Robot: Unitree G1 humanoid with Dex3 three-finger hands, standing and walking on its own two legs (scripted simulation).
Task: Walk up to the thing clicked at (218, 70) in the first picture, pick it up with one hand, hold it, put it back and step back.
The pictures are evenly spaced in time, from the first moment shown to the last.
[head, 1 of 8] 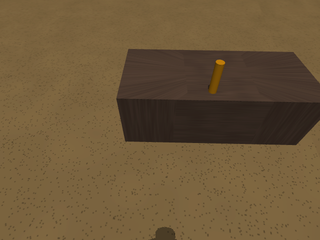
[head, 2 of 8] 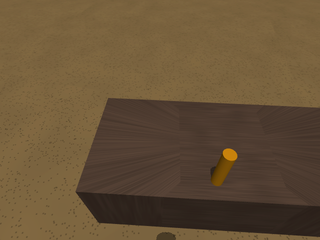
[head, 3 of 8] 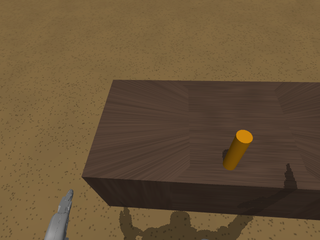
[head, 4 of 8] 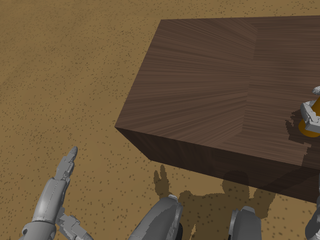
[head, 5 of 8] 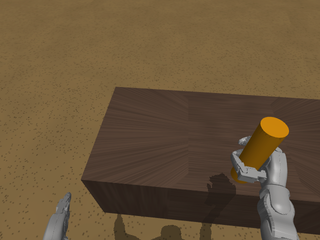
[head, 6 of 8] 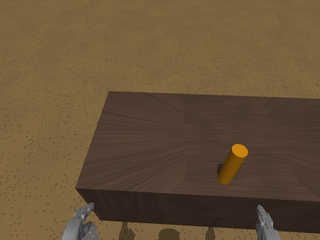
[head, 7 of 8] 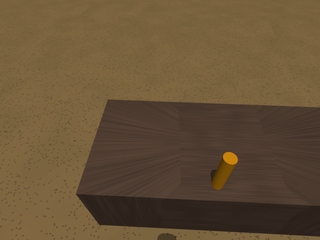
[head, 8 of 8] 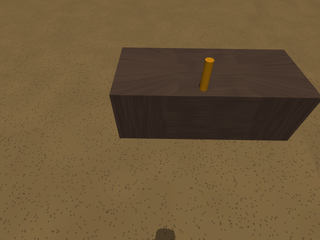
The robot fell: no
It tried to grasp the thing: yes
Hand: right
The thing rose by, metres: 0.27
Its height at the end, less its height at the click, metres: +0.00
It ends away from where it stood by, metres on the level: 0.01
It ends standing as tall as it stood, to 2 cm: yes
